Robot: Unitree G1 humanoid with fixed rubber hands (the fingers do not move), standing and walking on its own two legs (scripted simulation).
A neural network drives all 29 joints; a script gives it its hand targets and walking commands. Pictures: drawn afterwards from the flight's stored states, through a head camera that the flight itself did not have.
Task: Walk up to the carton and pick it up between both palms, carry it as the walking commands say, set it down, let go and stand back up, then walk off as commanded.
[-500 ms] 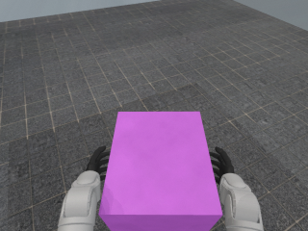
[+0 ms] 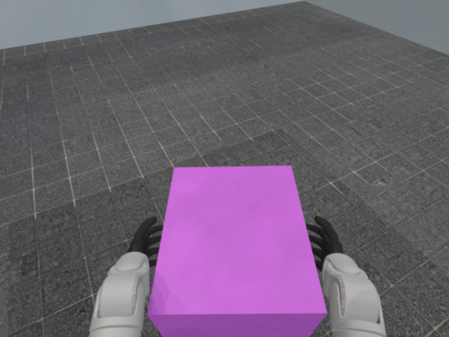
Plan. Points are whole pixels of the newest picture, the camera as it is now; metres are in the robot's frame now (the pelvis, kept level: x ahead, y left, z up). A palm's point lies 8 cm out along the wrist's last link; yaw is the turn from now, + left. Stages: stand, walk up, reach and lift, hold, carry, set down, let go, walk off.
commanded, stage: carry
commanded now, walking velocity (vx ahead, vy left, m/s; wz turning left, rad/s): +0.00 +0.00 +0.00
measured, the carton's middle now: (234, 261) +0.29 -0.01 -0.06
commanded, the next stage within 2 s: hold in 0.80 s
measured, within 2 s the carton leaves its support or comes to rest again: neither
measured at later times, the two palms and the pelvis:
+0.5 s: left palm (141, 250) +0.27 +0.15 +0.03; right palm (328, 252) +0.26 -0.18 +0.03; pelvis +0.01 +0.00 +0.00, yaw +0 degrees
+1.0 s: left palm (128, 272) +0.23 +0.17 +0.03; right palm (326, 271) +0.23 -0.17 +0.03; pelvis -0.01 +0.00 +0.00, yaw -2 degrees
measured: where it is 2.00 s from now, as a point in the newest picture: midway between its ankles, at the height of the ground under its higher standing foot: outside the picture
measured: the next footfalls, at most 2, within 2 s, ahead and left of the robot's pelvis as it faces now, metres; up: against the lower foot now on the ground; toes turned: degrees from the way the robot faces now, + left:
none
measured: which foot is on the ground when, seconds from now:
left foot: down 0.00-1.00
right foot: down 0.00-1.00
